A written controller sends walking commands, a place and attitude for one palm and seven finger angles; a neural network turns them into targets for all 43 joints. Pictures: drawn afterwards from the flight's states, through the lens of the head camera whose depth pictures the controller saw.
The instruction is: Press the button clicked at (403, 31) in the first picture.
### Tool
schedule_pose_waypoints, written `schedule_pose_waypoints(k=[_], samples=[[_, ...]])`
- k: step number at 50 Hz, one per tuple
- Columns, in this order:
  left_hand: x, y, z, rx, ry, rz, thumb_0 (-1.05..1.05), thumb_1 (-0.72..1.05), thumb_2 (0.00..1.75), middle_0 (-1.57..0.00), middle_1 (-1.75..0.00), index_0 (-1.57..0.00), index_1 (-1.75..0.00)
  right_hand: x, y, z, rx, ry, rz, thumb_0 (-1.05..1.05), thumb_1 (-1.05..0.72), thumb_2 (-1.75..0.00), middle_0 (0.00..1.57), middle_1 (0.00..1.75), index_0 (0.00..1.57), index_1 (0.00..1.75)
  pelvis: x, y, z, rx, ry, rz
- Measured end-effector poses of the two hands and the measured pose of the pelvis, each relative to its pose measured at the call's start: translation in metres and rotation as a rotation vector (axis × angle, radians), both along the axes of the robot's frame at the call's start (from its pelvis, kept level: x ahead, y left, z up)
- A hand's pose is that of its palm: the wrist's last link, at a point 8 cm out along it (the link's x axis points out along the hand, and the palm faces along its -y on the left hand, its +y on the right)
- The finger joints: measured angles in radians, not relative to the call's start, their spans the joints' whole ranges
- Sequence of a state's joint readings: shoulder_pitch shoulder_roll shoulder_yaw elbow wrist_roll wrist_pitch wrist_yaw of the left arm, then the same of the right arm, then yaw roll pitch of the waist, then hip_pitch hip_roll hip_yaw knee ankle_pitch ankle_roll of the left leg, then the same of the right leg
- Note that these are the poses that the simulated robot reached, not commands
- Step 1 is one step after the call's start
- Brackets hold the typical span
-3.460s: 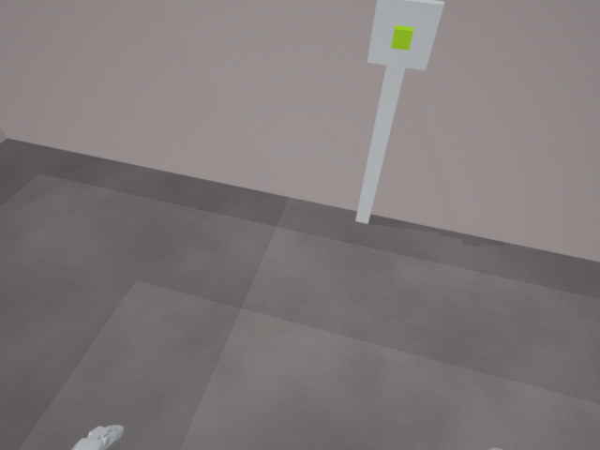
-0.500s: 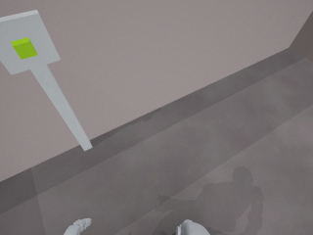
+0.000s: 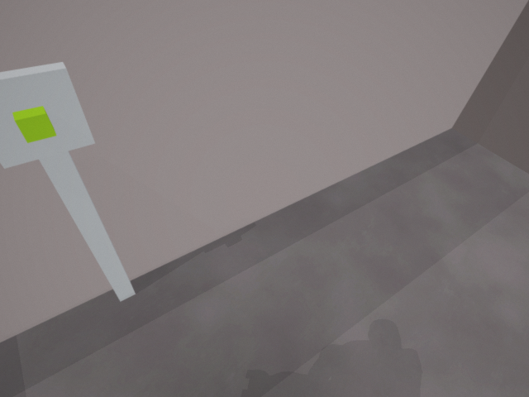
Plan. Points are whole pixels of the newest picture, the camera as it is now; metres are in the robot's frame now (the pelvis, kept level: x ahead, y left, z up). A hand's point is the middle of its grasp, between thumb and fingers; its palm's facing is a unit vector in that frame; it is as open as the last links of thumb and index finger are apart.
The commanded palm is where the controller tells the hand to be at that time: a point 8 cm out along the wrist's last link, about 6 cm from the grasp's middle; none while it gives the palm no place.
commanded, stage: turn to face it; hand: left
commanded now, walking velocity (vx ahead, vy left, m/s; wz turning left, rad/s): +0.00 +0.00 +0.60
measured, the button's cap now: (34, 123) +0.56 +0.50 +0.08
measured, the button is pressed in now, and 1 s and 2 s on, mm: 0 0 0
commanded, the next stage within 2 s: take the last steps up to it in 0.96 s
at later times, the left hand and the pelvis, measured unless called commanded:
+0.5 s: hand out of the picture +0.00 +0.19 -0.14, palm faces +0.26 -0.92 -0.30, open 7.3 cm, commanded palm none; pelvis -0.05 -0.03 +0.01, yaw +15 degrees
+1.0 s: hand out of the picture -0.19 +0.20 -0.18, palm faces +0.52 -0.82 -0.24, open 7.3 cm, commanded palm none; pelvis -0.09 +0.01 +0.01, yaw +30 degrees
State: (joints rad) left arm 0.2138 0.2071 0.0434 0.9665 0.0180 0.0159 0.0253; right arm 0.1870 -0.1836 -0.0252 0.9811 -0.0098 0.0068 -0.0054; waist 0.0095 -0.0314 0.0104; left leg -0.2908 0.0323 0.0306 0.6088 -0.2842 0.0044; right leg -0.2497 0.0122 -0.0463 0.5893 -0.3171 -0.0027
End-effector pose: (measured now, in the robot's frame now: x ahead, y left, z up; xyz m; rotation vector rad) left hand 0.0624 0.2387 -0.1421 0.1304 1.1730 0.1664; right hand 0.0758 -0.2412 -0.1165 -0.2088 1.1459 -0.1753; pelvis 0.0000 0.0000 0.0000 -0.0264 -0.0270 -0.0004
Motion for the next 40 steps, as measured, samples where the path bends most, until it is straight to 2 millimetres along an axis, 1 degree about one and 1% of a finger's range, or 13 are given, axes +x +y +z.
schedule_pose_waypoints(k=[4,8,14,17,20,22,24,27,31,34,36,38,40], samples=[[-0.014,0.01,0.001,-0.014,0.043,0.03,0.0,0.91,0.9,-0.2,-0.3,-0.2,-0.3,-0.014,0.021,0.005,0.011,0.057,0.027,0.0,-0.91,-0.9,0.2,0.3,0.2,0.3,-0.001,0.009,0.008,-0.003,0.001,0.019],[-0.03,0.019,0.01,-0.007,0.08,0.057,0.0,0.91,0.9,-0.2,-0.29,-0.2,-0.3,-0.028,0.022,0.007,0.004,0.113,0.033,0.0,-0.93,-0.9,0.2,0.3,0.2,0.3,-0.009,0.014,0.015,-0.017,0.02,0.055],[-0.048,0.026,0.018,0.033,0.095,0.101,0.0,0.91,0.9,-0.2,-0.29,-0.2,-0.3,-0.048,0.009,0.002,0.004,0.176,0.051,0.0,-0.92,-0.9,0.2,0.3,0.2,0.3,-0.023,0.007,0.016,-0.019,0.044,0.116],[-0.051,0.022,0.022,0.055,0.068,0.124,0.0,0.91,0.9,-0.2,-0.29,-0.2,-0.3,-0.055,-0.004,-0.003,0.006,0.199,0.066,0.0,-0.91,-0.9,0.2,0.3,0.2,0.3,-0.031,-0.002,0.013,-0.014,0.049,0.154],[-0.054,0.013,0.027,0.078,0.025,0.149,0.0,0.91,0.9,-0.2,-0.29,-0.2,-0.3,-0.057,-0.02,-0.012,0.016,0.208,0.088,0.0,-0.91,-0.9,0.2,0.3,0.2,0.3,-0.039,-0.015,0.009,-0.001,0.051,0.193],[-0.061,0.006,0.029,0.102,-0.009,0.168,0.0,0.91,0.9,-0.2,-0.29,-0.2,-0.3,-0.054,-0.031,-0.022,0.027,0.203,0.104,0.01,-0.91,-0.9,0.2,0.3,0.2,0.3,-0.043,-0.026,0.003,0.02,0.052,0.216],[-0.073,-0.003,0.035,0.116,-0.017,0.189,0.0,0.91,0.9,-0.2,-0.29,-0.2,-0.3,-0.048,-0.039,-0.025,0.029,0.196,0.128,0.01,-0.91,-0.9,0.2,0.3,0.2,0.3,-0.048,-0.032,0.004,0.02,0.035,0.246],[-0.093,-0.013,0.044,0.118,-0.019,0.233,0.0,0.91,0.9,-0.2,-0.3,-0.21,-0.3,-0.034,-0.044,-0.021,0.034,0.174,0.176,0.01,-0.91,-0.9,0.2,0.3,0.2,0.3,-0.051,-0.038,0.01,0.035,0.019,0.294],[-0.115,-0.023,0.044,0.107,-0.021,0.284,0.0,0.91,0.9,-0.21,-0.3,-0.21,-0.3,-0.016,-0.044,-0.015,0.032,0.143,0.239,0.01,-0.91,-0.9,0.2,0.3,0.2,0.3,-0.055,-0.042,0.012,0.045,0.009,0.356],[-0.133,-0.028,0.039,0.087,-0.021,0.331,0.0,0.91,0.9,-0.21,-0.3,-0.21,-0.3,-0.004,-0.037,-0.012,0.016,0.147,0.297,0.01,-0.91,-0.9,0.19,0.3,0.19,0.3,-0.059,-0.041,0.012,0.045,0.009,0.402],[-0.149,-0.03,0.033,0.069,-0.007,0.363,0.0,0.9,0.9,-0.21,-0.3,-0.21,-0.3,0.006,-0.028,-0.01,0.002,0.15,0.341,0.01,-0.91,-0.9,0.19,0.3,0.19,0.3,-0.062,-0.038,0.011,0.042,0.013,0.428],[-0.168,-0.031,0.027,0.049,0.02,0.396,0.0,0.9,0.9,-0.21,-0.3,-0.21,-0.3,0.017,-0.015,-0.008,-0.01,0.144,0.385,0.01,-0.91,-0.9,0.19,0.3,0.19,0.3,-0.066,-0.033,0.009,0.038,0.02,0.449],[-0.191,-0.029,0.018,0.028,0.058,0.43,0.0,0.9,0.9,-0.21,-0.3,-0.21,-0.3,0.029,0.003,-0.006,-0.022,0.124,0.431,0.01,-0.91,-0.9,0.19,0.3,0.19,0.3,-0.071,-0.026,0.007,0.033,0.029,0.467]])
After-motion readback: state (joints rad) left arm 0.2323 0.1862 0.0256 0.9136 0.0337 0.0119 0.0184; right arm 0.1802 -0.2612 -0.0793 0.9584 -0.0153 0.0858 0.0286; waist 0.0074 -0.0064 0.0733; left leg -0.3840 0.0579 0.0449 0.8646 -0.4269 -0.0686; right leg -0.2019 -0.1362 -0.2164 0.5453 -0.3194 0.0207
